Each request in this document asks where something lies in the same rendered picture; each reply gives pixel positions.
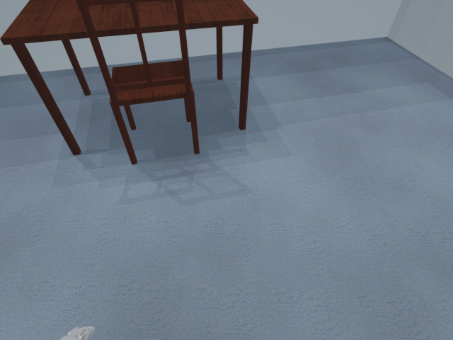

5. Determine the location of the left robot hand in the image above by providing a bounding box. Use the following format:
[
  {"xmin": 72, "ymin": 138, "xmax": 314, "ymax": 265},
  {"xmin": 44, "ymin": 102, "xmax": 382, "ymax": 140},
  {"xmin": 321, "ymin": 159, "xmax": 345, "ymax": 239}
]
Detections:
[{"xmin": 60, "ymin": 326, "xmax": 95, "ymax": 340}]

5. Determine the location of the chair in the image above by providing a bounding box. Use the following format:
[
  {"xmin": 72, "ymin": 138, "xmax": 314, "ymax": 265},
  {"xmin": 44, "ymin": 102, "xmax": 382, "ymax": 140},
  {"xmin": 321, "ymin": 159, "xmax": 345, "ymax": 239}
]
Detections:
[{"xmin": 76, "ymin": 0, "xmax": 200, "ymax": 165}]

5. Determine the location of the table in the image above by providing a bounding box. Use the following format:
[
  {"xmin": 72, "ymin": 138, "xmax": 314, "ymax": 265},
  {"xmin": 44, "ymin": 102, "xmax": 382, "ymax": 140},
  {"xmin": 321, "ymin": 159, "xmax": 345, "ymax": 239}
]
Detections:
[{"xmin": 0, "ymin": 0, "xmax": 258, "ymax": 155}]

